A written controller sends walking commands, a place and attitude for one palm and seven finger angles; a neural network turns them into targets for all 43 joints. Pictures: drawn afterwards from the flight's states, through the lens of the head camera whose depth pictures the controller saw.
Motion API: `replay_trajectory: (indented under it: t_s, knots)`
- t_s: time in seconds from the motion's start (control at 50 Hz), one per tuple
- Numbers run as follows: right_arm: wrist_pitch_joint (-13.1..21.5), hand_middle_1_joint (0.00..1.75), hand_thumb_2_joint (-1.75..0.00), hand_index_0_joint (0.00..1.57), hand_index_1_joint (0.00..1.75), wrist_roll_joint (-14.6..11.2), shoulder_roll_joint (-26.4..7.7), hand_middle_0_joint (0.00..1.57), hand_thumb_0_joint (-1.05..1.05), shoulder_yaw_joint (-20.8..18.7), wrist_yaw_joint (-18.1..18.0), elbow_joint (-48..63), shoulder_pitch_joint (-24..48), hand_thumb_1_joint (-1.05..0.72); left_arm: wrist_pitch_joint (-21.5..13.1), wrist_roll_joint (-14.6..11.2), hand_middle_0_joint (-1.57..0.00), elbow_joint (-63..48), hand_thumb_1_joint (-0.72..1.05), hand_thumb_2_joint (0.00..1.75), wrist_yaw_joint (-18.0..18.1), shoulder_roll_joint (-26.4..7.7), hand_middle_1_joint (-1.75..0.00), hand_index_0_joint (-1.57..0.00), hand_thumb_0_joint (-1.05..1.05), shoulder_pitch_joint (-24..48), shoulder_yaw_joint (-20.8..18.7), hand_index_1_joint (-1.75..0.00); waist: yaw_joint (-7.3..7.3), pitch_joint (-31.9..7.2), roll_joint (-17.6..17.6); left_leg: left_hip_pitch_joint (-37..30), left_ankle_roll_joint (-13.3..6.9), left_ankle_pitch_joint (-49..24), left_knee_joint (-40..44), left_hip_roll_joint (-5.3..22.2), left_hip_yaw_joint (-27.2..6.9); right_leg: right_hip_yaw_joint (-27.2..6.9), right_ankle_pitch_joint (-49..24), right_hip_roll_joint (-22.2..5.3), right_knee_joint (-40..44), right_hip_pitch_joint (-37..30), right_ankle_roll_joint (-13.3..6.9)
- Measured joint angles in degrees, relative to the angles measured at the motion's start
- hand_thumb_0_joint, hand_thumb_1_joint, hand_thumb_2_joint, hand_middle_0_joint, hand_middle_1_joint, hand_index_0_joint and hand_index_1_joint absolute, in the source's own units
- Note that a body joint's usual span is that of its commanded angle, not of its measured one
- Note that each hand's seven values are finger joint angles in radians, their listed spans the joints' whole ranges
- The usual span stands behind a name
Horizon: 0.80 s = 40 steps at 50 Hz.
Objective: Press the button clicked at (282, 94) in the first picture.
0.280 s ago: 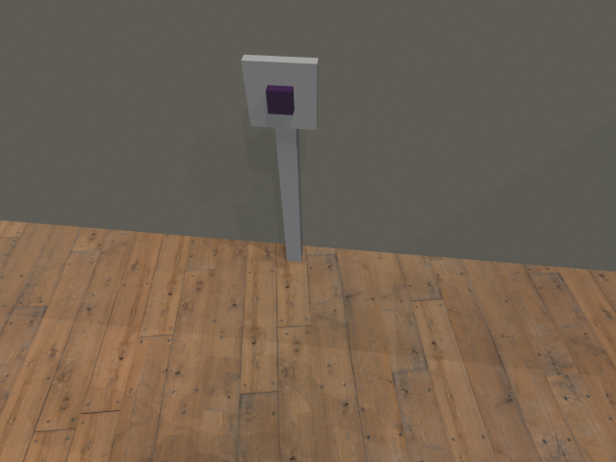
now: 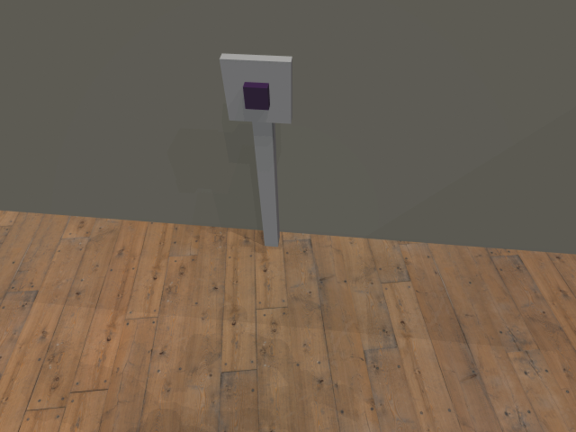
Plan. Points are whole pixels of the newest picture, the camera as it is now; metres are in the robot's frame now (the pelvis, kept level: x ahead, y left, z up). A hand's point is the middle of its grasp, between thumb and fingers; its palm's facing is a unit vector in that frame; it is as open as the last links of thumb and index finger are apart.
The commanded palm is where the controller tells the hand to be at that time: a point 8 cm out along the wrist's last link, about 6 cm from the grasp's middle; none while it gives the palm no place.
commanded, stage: look at it before walking up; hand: left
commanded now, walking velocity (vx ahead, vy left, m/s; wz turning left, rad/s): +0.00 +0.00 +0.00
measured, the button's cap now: (257, 95) +0.90 +0.12 -0.03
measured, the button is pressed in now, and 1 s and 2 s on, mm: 0 0 0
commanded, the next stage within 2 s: take the last steps up to it in 0.56 s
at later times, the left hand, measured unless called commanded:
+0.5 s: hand out of the picture +0.08 +0.24 -0.16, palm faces -0.03 -0.95 -0.32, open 7.4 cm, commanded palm none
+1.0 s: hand out of the picture +0.05 +0.20 -0.19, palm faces -0.01 -0.98 -0.20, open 7.4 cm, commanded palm none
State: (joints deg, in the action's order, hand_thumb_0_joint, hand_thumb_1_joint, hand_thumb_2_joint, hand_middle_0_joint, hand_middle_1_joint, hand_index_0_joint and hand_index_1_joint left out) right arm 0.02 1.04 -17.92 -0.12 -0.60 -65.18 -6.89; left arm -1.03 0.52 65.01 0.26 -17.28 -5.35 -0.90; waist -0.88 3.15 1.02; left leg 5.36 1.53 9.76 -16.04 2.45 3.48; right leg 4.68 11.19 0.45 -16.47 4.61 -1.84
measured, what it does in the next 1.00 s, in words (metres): stands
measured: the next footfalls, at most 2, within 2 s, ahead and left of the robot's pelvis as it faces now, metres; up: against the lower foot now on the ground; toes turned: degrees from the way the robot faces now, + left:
right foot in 1.32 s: +0.21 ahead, -0.15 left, +0.00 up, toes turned -7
left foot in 1.66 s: +0.29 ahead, +0.07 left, +0.00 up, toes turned +5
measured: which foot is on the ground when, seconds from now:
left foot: down 0.00-1.00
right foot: down 0.00-1.00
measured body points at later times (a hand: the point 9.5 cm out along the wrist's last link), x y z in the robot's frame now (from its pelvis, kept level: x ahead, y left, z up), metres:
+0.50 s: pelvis +0.00 +0.00 +0.00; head +0.03 -0.01 +0.45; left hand +0.08 +0.28 -0.14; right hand +0.06 -0.28 -0.15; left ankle -0.01 +0.13 -0.75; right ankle -0.02 -0.09 -0.75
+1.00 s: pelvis +0.04 +0.00 -0.02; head +0.05 +0.00 +0.43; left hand +0.05 +0.25 -0.17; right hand +0.03 -0.23 -0.18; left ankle -0.01 +0.13 -0.75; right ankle -0.02 -0.09 -0.75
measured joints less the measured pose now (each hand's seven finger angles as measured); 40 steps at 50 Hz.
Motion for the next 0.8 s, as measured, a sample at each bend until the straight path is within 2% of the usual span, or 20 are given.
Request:
replay_trajectory:
  t_s: [0.72, 0.8]
  knots:
    - [0.0, 0.30, -0.90, 0.21, 0.30, 0.0, 0.3, 0.21, 0.01, 0.0, -0.2, -0.1, 0.0, -0.91, 0.1, -0.1, -0.20, 0.2, 0.90, 0.89, 0.1, 0.0, -0.30, -0.20, 0.00, -0.7, 0.1, -0.30, 0.15, 0.0, -0.3, -0.6, 0.0, 0.2, 0.4, 0.1, 0.4, -0.4, 0.0, 0.2, 0.6, -0.6, 0.1]
    - [-0.3, 0.30, -0.90, 0.20, 0.30, 0.4, 1.5, 0.20, 0.01, 0.2, -0.3, -0.5, -0.8, -0.91, 0.6, -0.1, -0.20, 0.6, 0.90, 0.89, 0.5, 1.0, -0.30, -0.20, 0.00, -1.8, 0.3, -0.29, 0.22, -1.0, -0.4, -0.2, 0.1, 1.5, -1.4, 0.2, 0.6, -0.7, 1.2, 0.1, -1.2, 0.0, 0.1]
